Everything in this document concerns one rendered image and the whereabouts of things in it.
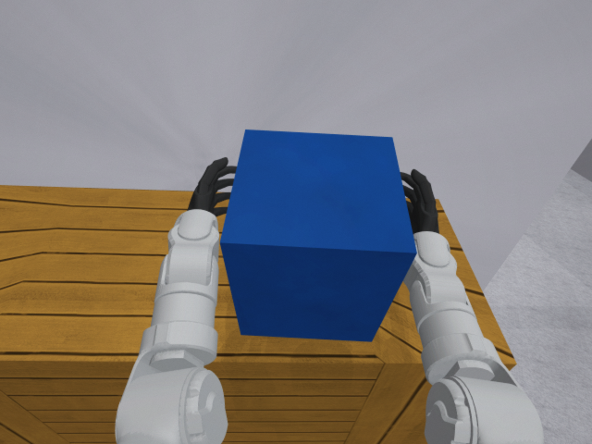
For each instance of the carton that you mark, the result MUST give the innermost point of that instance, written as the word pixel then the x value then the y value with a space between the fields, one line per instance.
pixel 317 237

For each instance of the robot right upper arm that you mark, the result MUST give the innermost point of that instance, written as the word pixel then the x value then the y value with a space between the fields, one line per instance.
pixel 463 410

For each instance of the robot right forearm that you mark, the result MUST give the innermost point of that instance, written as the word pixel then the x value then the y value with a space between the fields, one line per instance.
pixel 453 343

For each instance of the robot left forearm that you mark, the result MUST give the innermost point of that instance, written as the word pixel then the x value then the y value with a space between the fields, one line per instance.
pixel 182 333

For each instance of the robot left upper arm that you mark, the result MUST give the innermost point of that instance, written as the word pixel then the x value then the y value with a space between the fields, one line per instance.
pixel 185 406

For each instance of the right robot hand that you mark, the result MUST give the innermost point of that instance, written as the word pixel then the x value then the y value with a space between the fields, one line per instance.
pixel 422 208

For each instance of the pedestal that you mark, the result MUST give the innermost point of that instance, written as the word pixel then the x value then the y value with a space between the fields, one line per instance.
pixel 78 276

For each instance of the left robot hand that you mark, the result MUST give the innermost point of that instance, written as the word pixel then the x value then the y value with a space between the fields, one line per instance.
pixel 205 196

